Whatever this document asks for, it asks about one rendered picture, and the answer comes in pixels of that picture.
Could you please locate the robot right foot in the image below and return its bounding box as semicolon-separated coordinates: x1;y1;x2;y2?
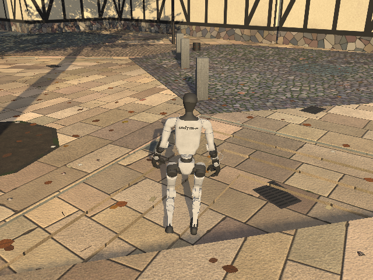
190;217;198;235

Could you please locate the robot left hand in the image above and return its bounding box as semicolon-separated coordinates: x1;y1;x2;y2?
152;157;165;169

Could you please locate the right robot upper arm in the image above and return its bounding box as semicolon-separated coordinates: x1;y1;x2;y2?
201;118;215;151

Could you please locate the left robot upper arm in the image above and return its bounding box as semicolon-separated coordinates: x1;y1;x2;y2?
159;117;177;149

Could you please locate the robot right shin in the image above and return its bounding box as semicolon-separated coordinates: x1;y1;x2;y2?
192;189;202;227

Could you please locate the robot right hand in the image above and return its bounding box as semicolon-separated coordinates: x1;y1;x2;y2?
207;164;220;177

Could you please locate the right robot forearm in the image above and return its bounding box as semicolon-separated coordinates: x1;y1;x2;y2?
209;143;220;167

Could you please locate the left robot forearm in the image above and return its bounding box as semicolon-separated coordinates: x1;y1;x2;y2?
153;140;165;160

